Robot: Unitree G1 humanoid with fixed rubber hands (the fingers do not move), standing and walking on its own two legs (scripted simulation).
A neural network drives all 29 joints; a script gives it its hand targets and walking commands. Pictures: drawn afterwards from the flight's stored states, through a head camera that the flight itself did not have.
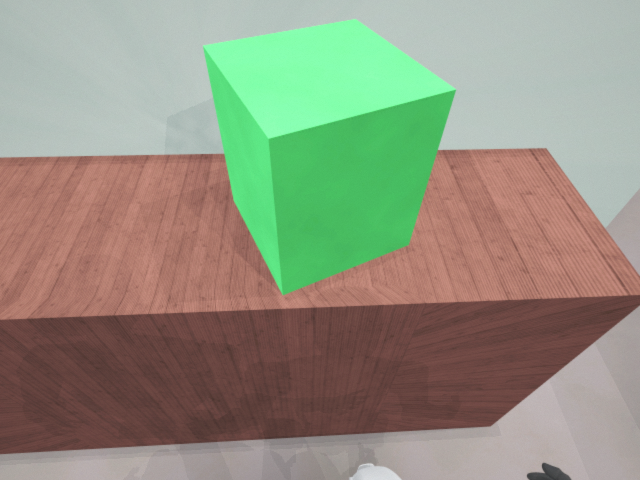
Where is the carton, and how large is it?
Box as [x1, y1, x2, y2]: [203, 19, 455, 294]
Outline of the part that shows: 355,19 203,45 233,198 282,294 408,244 455,89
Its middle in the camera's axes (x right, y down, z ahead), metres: +0.00 -0.13 +0.58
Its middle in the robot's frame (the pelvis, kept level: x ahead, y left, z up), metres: +0.55 -0.01 +0.11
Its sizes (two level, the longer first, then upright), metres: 0.232 0.231 0.277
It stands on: a pedestal, 0.71 m high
